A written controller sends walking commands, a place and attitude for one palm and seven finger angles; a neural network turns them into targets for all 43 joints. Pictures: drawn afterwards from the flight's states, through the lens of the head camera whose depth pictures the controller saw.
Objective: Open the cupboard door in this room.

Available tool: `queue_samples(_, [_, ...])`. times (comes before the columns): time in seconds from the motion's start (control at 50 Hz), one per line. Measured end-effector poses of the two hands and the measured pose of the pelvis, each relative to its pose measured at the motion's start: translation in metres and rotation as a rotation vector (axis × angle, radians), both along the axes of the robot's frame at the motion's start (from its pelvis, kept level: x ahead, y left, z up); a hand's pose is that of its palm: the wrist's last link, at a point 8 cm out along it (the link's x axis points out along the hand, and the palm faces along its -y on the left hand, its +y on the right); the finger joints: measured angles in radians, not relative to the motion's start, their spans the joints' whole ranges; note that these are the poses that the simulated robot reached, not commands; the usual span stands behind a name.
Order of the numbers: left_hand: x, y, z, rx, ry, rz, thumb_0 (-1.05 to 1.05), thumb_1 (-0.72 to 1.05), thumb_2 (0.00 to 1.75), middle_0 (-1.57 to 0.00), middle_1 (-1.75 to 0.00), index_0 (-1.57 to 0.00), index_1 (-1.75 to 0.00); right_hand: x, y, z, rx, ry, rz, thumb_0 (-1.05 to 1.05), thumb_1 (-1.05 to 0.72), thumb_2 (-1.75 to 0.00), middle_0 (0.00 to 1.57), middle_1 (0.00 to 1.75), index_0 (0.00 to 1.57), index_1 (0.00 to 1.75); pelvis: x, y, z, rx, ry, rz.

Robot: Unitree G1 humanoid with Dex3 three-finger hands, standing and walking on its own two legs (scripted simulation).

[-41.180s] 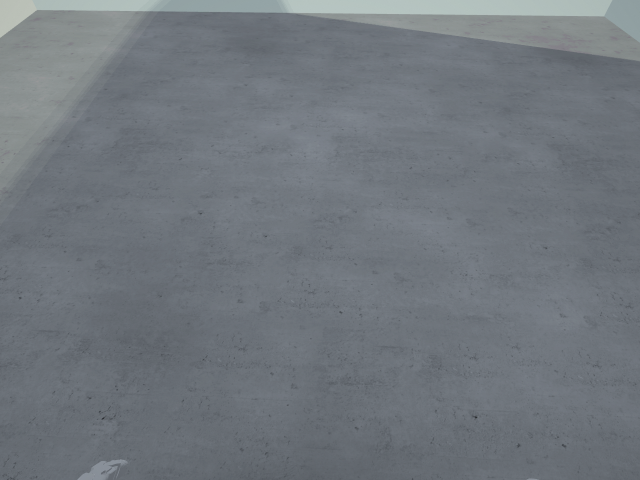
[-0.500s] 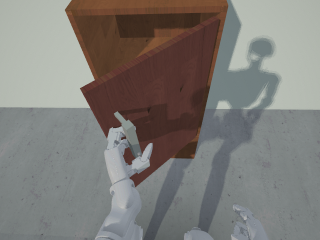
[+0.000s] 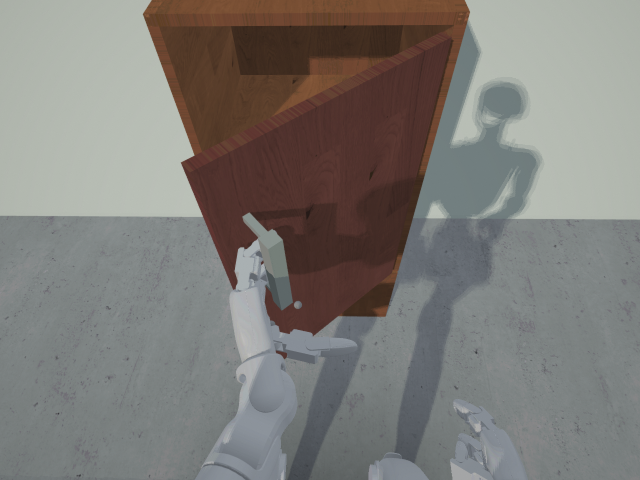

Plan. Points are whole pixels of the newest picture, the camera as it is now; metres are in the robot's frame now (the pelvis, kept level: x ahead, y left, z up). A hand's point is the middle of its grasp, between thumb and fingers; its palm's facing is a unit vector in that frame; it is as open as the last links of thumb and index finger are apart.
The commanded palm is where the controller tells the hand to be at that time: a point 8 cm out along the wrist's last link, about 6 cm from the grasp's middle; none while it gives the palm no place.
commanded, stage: slide the hand sideways off the handle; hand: left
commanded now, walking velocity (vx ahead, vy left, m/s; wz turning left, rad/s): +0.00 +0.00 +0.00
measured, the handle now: (268, 264) +0.38 +0.09 +0.05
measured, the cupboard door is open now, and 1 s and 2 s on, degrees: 41 44 44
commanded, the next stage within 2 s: draw the hand back to the body in 1.30 s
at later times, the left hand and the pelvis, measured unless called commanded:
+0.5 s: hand (298, 338) +0.28 +0.04 +0.04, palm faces -0.07 -1.00 +0.02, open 16.4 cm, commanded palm +0.25 +0.09 +0.04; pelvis -0.01 +0.02 -0.01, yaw -1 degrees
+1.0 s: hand (255, 377) +0.24 +0.08 +0.04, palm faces -0.03 -1.00 +0.01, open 16.3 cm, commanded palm +0.21 +0.14 +0.04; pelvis +0.00 +0.01 -0.01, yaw +0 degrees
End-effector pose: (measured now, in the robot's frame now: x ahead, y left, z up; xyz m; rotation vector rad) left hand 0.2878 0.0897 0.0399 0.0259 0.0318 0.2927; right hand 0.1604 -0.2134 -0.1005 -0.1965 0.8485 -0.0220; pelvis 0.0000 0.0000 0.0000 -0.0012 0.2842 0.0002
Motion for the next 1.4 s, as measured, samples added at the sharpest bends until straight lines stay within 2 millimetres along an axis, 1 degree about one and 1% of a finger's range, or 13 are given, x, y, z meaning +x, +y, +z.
queue_samples(0.08, [0.001,-0.002,0.001,0.003,0.005,-0.017,-0.01,-0.49,0.3,-0.24,-0.53,-0.25,-0.53,0.002,0.007,0.001,0.007,-0.01,0.009,0.01,-0.9,-0.9,0.2,0.3,0.2,0.3,-0.002,0.003,-0.001,-0.004,-0.004,-0.001])
queue_samples(0.14, [0.001,0.0,0.0,0.005,0.005,-0.031,-0.01,-0.49,0.3,-0.27,-0.47,-0.26,-0.51,0.002,0.01,0.001,0.011,-0.012,0.019,0.01,-0.9,-0.9,0.2,0.3,0.2,0.3,-0.004,0.005,-0.001,-0.005,-0.007,0.001])
queue_samples(0.24, [-0.008,0.011,-0.002,0.033,-0.043,-0.329,-0.01,-0.49,0.3,-0.23,-0.39,-0.16,-0.42,-0.007,0.008,0.0,0.008,-0.007,0.0,0.01,-0.9,-0.9,0.2,0.3,0.21,0.3,-0.008,0.009,-0.005,-0.007,-0.006,0.009])
queue_samples(0.3, [-0.012,0.012,-0.002,-0.007,-0.048,-0.416,-0.01,-0.5,0.3,-0.2,-0.36,-0.13,-0.38,-0.014,0.004,-0.003,0.003,0.0,-0.024,0.01,-0.9,-0.9,0.2,0.3,0.21,0.3,-0.01,0.013,-0.007,-0.012,-0.013,0.007])
queue_samples(0.38, [-0.015,0.01,-0.002,-0.065,-0.042,-0.384,-0.01,-0.5,0.3,-0.16,-0.33,-0.13,-0.33,-0.022,0.002,-0.003,-0.006,0.018,-0.041,0.01,-0.91,-0.9,0.2,0.3,0.2,0.3,-0.011,0.018,-0.007,-0.009,-0.011,-0.001])
queue_samples(0.44, [-0.02,0.007,0.0,-0.068,-0.047,-0.363,-0.01,-0.5,0.3,-0.14,-0.32,-0.13,-0.32,-0.026,0.002,-0.002,-0.004,0.024,-0.047,0.02,-0.91,-0.9,0.2,0.3,0.2,0.3,-0.01,0.021,-0.008,-0.005,-0.006,-0.009])
queue_samples(0.58, [-0.032,0.009,0.0,-0.03,-0.054,-0.369,-0.01,-0.5,0.3,-0.12,-0.3,-0.14,-0.3,-0.021,0.008,0.0,0.004,0.012,-0.046,0.02,-0.91,-0.9,0.2,0.3,0.2,0.3,-0.008,0.021,-0.009,-0.004,-0.008,-0.015])
queue_samples(0.76, [-0.051,0.031,0.0,-0.035,-0.029,-0.332,-0.01,-0.5,0.3,-0.14,-0.3,-0.14,-0.3,0.003,0.016,0.008,0.012,-0.047,-0.018,0.02,-0.9,-0.9,0.2,0.3,0.2,0.3,-0.003,0.018,-0.008,-0.007,-0.011,-0.009])
queue_samples(0.88, [-0.063,0.042,0.001,-0.036,-0.03,-0.324,-0.01,-0.5,0.3,-0.15,-0.3,-0.15,-0.3,0.018,0.015,0.012,0.006,-0.089,0.003,0.02,-0.9,-0.9,0.2,0.3,0.21,0.3,0.0,0.016,-0.011,-0.01,-0.005,-0.001])
queue_samples(0.98, [-0.071,0.048,-0.001,-0.036,-0.013,-0.329,-0.01,-0.5,0.3,-0.15,-0.3,-0.15,-0.3,0.026,0.011,0.012,-0.003,-0.108,0.004,0.02,-0.9,-0.9,0.2,0.3,0.21,0.3,0.003,0.014,-0.013,-0.011,0.0,0.002])
queue_samples(1.18, [-0.088,0.069,0.001,-0.029,0.001,-0.301,-0.01,-0.5,0.3,-0.15,-0.3,-0.15,-0.3,0.025,0.004,0.009,-0.012,-0.107,-0.015,0.02,-0.9,-0.9,0.2,0.3,0.21,0.3,0.007,0.009,-0.016,-0.013,0.01,0.002])
queue_samples(1.3, [-0.101,0.075,0.001,-0.026,0.008,-0.311,-0.01,-0.5,0.3,-0.15,-0.3,-0.15,-0.3,0.022,0.0,0.006,-0.019,-0.115,-0.026,0.02,-0.9,-0.9,0.2,0.3,0.21,0.3,0.006,0.009,-0.02,-0.015,0.014,0.004])
queue_samples(1.4, [-0.102,0.079,-0.002,-0.021,-0.005,-0.32,-0.01,-0.5,0.3,-0.15,-0.3,-0.15,-0.3,0.02,-0.001,0.002,-0.03,-0.127,-0.03,0.02,-0.9,-0.9,0.2,0.3,0.21,0.3,0.002,0.01,-0.025,-0.018,0.017,0.004])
